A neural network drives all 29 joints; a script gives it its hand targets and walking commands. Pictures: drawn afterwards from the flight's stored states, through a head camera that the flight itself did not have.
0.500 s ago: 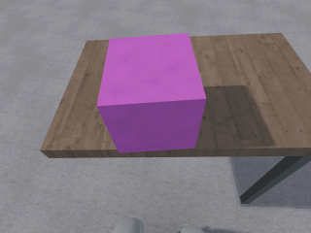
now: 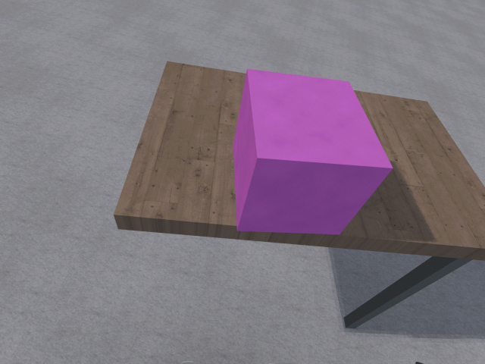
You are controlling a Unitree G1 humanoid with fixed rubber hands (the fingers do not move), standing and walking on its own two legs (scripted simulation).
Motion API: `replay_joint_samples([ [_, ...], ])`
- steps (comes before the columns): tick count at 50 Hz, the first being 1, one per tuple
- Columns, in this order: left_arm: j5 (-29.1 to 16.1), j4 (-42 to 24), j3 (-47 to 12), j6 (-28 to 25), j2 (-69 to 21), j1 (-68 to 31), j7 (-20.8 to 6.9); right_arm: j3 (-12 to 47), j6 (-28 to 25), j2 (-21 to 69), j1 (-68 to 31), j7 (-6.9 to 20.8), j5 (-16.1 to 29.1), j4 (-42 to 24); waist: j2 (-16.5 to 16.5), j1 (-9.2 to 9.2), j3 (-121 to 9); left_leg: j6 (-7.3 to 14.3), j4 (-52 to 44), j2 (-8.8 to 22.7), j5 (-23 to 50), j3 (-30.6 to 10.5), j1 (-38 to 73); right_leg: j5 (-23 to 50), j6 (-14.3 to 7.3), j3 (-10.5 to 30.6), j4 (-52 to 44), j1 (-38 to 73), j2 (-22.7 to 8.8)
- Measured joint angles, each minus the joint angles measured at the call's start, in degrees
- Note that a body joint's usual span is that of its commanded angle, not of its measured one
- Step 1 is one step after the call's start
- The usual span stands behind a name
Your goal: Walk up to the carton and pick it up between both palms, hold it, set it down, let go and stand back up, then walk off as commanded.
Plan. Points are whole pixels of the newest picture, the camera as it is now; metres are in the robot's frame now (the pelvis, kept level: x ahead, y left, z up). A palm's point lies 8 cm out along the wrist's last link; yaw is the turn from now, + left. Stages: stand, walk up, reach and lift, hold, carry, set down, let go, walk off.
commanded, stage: walk up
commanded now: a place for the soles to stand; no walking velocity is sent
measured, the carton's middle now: (294, 154) +0.48 -0.07 +0.09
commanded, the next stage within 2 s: none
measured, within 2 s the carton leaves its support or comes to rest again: neither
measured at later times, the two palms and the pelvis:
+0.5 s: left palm out of the picture +0.05 +0.27 -0.08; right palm out of the picture +0.09 -0.36 -0.11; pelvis +0.00 -0.06 -0.01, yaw +0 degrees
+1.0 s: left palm out of the picture +0.06 +0.26 -0.12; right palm out of the picture +0.09 -0.36 -0.08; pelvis +0.00 -0.05 -0.01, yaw +0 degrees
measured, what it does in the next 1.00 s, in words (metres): steps on the spot: right foot, then left foot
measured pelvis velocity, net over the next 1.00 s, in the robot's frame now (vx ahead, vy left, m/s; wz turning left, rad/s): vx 0.00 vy -0.05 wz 0.00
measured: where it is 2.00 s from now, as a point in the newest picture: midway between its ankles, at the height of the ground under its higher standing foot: outside the picture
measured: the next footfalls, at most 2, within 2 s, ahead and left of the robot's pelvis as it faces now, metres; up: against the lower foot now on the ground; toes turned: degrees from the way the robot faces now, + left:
right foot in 0.38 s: +0.05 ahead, -0.19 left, +0.00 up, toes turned +3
left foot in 0.68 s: +0.06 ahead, +0.06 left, +0.00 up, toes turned +3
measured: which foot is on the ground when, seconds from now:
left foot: down 0.00-0.42, up 0.44-0.66, down 0.68-1.00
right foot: up 0.00-0.36, down 0.38-1.00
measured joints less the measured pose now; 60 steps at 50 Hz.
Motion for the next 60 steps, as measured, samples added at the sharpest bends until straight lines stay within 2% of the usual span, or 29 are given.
replay_joint_samples([
  [7, 0.0, 0.6, 0.0, 0.0, 0.3, 0.1, 0.0, 0.0, 0.0, 0.4, 0.0, 0.3, 0.0, 0.0, -0.5, 0.01, -0.1, 0.0, -1.9, -1.6, 1.4, 0.0, 0.6, 1.2, 0.0, 0.0, 0.0, 0.0, 0.0],
  [11, 0.0, 0.7, 0.0, 0.0, 0.4, 0.3, -0.1, 0.0, 0.0, 0.5, 0.0, 0.6, 0.0, 0.0, 0.0, 0.02, -0.4, 1.1, -1.9, -1.9, 1.8, 0.2, 0.8, 1.1, 0.0, 0.0, -1.0, 0.0, 0.0],
  [15, 0.0, 0.7, 0.0, 0.0, 0.4, 0.4, -0.5, 0.0, 0.0, 0.4, 0.0, 1.2, 0.0, 0.0, 0.7, 0.03, -1.1, 1.1, -1.9, -1.9, 1.8, 0.9, 0.8, -1.3, 0.0, 0.0, -6.1, 0.1, -0.4],
  [18, 0.1, 0.7, 0.0, 0.0, 0.4, 0.4, -0.6, 0.0, 0.3, 0.4, 0.0, 1.6, 0.0, 0.0, 1.7, 0.06, -1.6, 1.1, -1.6, -1.9, 1.5, 1.4, 0.8, -1.4, 0.0, 0.1, -14.7, 1.8, -0.8],
  [19, 0.1, 0.7, 0.0, 0.0, 0.4, 0.4, -0.6, 0.0, 0.4, 0.4, 0.0, 1.6, 0.0, 0.0, 1.9, 0.05, -1.6, 0.9, -0.9, -1.9, 1.2, 1.5, 0.7, -0.3, 0.0, 0.1, -18.0, 3.0, -0.8],
  [21, 0.4, 0.8, 0.0, 0.0, 0.2, 0.6, -0.6, 0.0, 1.1, 0.4, 0.0, 1.6, 0.0, 0.0, 2.6, 0.01, -1.6, 0.9, 1.6, -1.9, -2.1, 1.5, 0.5, 5.9, 0.0, 0.0, -18.4, 3.2, -0.8],
  [24, 0.4, 0.8, -0.3, -0.1, -0.9, 0.6, -0.6, 0.0, 1.8, 0.2, 0.0, 1.6, 0.0, 0.1, 4.1, 0.01, -2.3, 0.9, 5.0, -1.9, -7.3, 1.5, 0.3, 5.5, 0.0, 0.0, -17.7, 3.2, -0.8],
  [32, 0.4, 0.8, -1.0, -0.4, -1.9, 0.6, -0.6, 0.0, 1.8, -0.9, 0.0, 1.9, 0.1, 1.1, 6.8, 0.0, -1.9, 0.9, 5.4, -0.9, -8.4, 1.4, 2.8, 5.1, 0.0, 0.0, -17.8, 2.9, -0.8],
  [34, 0.4, 0.8, -1.1, -0.4, -1.9, 0.6, -0.6, 0.0, 1.8, -1.0, 0.0, 1.9, 0.1, 1.3, 6.7, -0.03, -2.0, 0.9, 2.9, -0.9, -8.8, 1.4, 4.5, 4.9, 0.0, 0.0, -17.8, 2.9, -0.8],
  [35, 0.4, 0.8, -1.1, -0.4, -1.9, 0.5, -0.6, 0.0, 1.8, -0.9, 0.0, 1.9, 0.1, 1.3, 6.4, -0.01, -1.8, 0.7, 1.5, -1.0, -6.6, 1.4, 4.9, 4.8, 0.0, 0.0, -17.8, 2.9, -0.9],
  [39, 0.3, 0.9, -1.2, -0.4, -1.9, 0.2, -0.6, 0.0, 1.1, -0.3, 0.0, 1.9, 0.1, 1.3, 3.9, 0.0, -1.8, -1.3, 1.0, -1.5, -4.7, 1.5, 5.0, 4.8, 0.0, 0.0, -17.8, 2.9, -1.5],
  [47, 0.3, 0.8, -2.3, -0.4, -1.9, 0.2, -0.6, 0.0, 0.9, -0.2, -0.2, 1.9, 0.1, 1.4, -0.6, 0.0, -2.0, -1.4, 1.0, -1.5, -5.0, 1.5, 5.0, 4.7, 0.0, 0.0, -17.8, 2.9, -1.5],
  [53, 0.3, 0.8, -2.4, -0.4, -1.9, 0.2, -0.6, 0.0, 0.9, -0.2, -0.3, 1.9, 0.1, 1.4, -0.4, 0.01, -2.2, -1.4, 1.0, -1.5, -5.0, 1.5, 5.0, 4.7, 0.0, 0.0, -17.8, 2.9, -1.5],
  [60, 0.3, 0.8, -2.5, -0.4, -1.9, 0.2, -0.6, 0.0, 0.9, -0.2, -0.3, 1.9, 0.1, 1.4, 1.5, 0.01, -2.2, -1.4, 1.0, -1.5, -5.0, 1.5, 5.0, 4.6, 0.0, 0.0, -17.8, 2.9, -1.5],
])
